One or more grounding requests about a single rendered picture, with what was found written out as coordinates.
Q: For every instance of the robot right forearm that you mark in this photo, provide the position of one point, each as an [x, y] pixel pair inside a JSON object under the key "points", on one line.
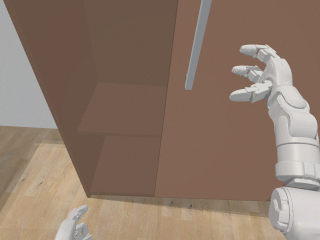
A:
{"points": [[296, 137]]}

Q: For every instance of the left robot hand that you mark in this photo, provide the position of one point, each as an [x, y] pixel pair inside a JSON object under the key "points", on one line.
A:
{"points": [[69, 230]]}

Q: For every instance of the robot right upper arm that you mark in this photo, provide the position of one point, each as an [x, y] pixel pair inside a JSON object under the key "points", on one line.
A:
{"points": [[296, 213]]}

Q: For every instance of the handle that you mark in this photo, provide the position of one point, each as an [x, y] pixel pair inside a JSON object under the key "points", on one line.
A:
{"points": [[197, 42]]}

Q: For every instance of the right robot hand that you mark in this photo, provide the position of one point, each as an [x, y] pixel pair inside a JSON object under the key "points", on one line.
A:
{"points": [[277, 73]]}

